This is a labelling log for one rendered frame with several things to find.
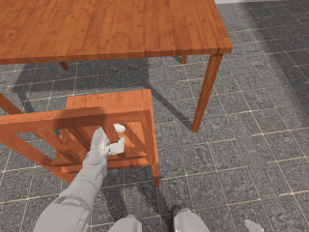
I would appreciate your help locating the left robot thigh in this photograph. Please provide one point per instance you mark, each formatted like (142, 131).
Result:
(126, 224)

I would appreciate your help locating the chair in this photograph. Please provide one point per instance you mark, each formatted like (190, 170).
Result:
(78, 122)

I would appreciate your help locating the robot left forearm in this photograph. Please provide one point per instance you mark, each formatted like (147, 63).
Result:
(84, 188)

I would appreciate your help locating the robot right hand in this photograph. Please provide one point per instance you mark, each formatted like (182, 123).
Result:
(253, 227)

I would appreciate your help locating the robot left hand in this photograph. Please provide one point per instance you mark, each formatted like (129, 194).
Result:
(101, 141)

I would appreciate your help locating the robot thigh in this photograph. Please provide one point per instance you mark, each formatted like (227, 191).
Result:
(126, 224)
(189, 222)

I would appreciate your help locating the right robot thigh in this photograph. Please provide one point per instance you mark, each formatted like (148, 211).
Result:
(189, 222)

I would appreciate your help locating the left robot upper arm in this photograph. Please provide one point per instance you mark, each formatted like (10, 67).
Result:
(64, 218)

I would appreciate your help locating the table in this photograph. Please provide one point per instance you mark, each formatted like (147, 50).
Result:
(45, 31)

